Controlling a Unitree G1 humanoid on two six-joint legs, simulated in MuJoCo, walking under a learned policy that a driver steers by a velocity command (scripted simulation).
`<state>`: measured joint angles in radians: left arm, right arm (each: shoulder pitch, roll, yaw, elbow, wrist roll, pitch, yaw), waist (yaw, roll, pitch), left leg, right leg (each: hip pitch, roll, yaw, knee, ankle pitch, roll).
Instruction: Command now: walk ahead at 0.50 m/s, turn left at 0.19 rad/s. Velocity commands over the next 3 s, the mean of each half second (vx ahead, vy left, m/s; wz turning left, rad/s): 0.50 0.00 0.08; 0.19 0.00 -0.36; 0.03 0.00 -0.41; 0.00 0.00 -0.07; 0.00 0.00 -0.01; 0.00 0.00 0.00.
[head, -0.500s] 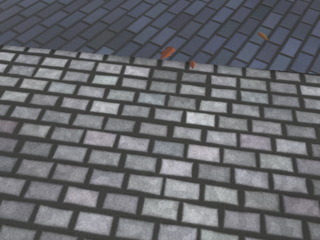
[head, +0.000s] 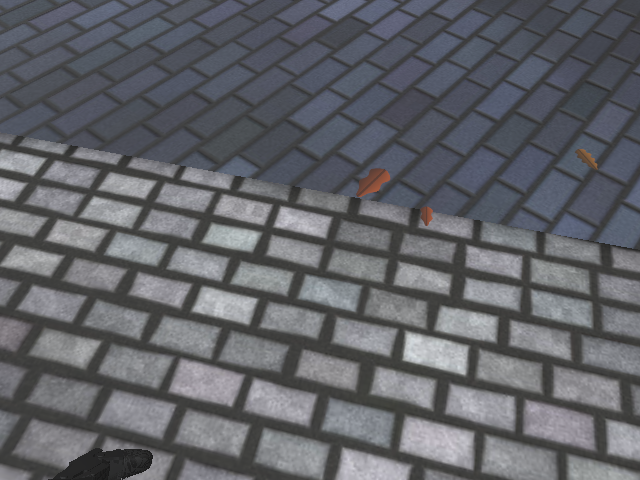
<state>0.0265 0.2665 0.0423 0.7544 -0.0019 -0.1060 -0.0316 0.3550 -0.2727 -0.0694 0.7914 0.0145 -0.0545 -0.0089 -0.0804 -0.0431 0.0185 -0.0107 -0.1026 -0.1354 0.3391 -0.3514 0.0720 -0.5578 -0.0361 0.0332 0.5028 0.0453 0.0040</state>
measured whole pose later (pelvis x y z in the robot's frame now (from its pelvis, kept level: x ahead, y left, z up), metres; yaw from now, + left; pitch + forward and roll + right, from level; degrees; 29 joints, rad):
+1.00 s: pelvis +0.43 +0.00 +0.00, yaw -13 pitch +1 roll +2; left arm 0.16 0.30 0.08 0.73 -0.01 0.07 -0.01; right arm 0.12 -0.29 -0.07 0.82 0.00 -0.01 -0.02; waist -0.01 -0.01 0.05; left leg -0.22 0.07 0.24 0.42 -0.21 0.00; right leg -0.45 -0.08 -0.03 0.71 -0.27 0.02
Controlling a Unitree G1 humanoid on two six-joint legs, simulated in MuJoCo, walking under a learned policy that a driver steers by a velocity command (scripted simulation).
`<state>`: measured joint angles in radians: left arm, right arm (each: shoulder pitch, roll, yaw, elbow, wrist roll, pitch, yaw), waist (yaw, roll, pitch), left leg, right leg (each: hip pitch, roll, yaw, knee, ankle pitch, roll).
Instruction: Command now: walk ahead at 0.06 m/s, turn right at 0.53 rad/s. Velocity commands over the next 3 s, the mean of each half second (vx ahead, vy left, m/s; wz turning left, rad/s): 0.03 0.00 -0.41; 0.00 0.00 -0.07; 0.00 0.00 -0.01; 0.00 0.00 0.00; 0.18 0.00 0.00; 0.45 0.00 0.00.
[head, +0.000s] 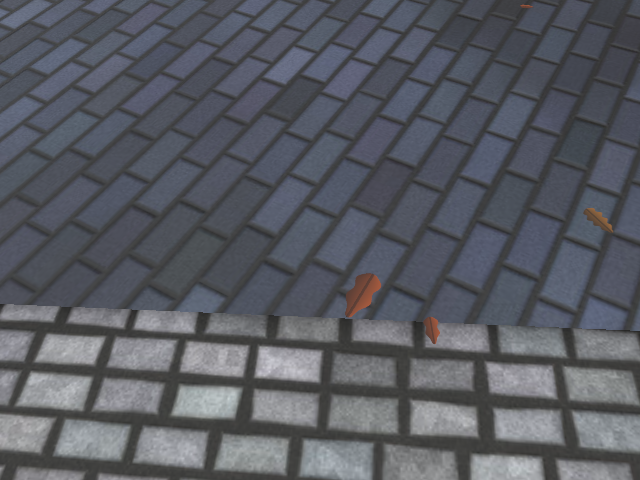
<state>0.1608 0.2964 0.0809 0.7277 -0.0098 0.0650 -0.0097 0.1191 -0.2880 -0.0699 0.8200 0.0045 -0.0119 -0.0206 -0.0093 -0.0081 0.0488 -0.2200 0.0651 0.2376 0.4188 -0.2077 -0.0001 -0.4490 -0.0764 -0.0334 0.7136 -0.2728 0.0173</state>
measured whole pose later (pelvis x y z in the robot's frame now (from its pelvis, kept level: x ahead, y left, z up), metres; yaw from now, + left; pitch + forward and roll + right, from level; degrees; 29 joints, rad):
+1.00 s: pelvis +0.06 +0.01 +0.00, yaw -13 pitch -2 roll +0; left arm 0.19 0.25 0.05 0.89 0.01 0.01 0.03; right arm 0.13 -0.25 -0.02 0.96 -0.01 -0.01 -0.01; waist 0.00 0.00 0.04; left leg -0.17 -0.01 0.00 0.49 -0.29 0.01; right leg -0.21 0.03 0.10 0.49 -0.24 0.01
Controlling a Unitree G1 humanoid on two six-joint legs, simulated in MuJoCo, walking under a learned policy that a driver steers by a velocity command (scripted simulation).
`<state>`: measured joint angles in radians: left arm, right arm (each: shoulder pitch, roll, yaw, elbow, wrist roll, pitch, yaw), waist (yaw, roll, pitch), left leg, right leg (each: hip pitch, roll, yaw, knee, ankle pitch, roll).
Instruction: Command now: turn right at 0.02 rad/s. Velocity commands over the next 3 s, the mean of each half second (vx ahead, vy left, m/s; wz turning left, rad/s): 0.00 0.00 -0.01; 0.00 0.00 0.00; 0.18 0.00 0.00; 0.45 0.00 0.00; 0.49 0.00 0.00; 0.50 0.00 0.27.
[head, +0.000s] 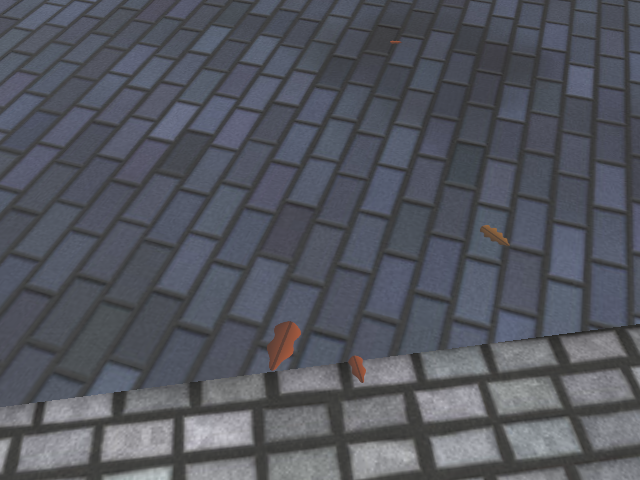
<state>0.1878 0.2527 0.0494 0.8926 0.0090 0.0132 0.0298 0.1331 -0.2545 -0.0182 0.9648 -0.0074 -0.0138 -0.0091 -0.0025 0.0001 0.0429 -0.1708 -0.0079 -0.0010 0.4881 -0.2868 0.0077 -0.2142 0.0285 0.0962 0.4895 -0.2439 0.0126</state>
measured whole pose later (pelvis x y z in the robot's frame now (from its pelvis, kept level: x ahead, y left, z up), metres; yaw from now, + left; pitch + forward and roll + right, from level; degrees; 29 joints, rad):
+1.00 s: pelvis +0.00 +0.02 +0.00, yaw +0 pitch -1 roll +0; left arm 0.21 0.22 0.02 1.12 0.00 0.01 0.05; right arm 0.26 -0.22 0.00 1.07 0.00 -0.02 -0.02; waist 0.00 0.00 0.04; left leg -0.17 -0.03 0.00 0.46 -0.27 0.03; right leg -0.21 0.00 0.10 0.46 -0.23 0.04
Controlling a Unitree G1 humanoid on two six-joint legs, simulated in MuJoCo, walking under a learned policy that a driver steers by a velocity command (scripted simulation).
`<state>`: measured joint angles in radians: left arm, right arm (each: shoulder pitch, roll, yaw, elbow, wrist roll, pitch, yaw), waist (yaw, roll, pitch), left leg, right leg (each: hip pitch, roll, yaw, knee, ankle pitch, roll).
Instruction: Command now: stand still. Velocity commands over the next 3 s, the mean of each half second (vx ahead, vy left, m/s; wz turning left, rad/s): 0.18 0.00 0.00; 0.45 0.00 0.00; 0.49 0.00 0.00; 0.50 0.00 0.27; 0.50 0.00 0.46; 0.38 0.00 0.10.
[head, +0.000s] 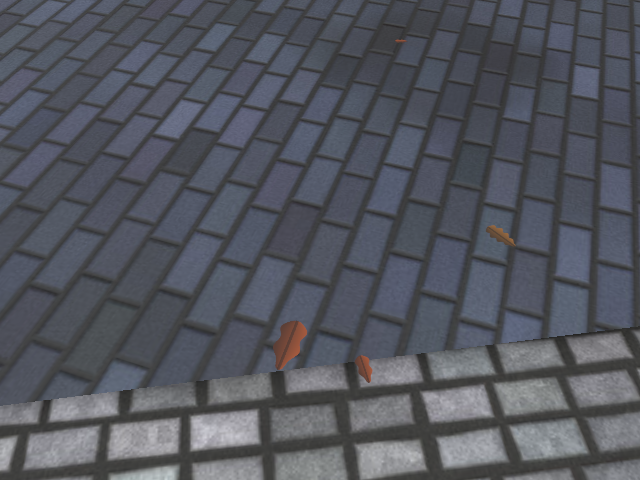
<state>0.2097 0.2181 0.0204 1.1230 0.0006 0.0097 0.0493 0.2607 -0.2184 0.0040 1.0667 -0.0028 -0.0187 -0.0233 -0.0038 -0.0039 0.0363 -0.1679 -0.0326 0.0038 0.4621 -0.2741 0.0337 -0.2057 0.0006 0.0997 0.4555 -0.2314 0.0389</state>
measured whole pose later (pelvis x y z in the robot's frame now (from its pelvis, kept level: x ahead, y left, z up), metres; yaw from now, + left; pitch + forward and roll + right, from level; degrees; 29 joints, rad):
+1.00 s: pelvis +0.34 -0.02 -0.02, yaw +0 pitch +2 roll +0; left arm 0.44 0.23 0.03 1.06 -0.01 -0.08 0.01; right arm 0.01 -0.24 -0.05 0.84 0.01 -0.11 0.04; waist 0.04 -0.01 0.05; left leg -0.50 -0.02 0.07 0.59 -0.13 0.08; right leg -0.09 0.00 0.05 0.95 -0.48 -0.02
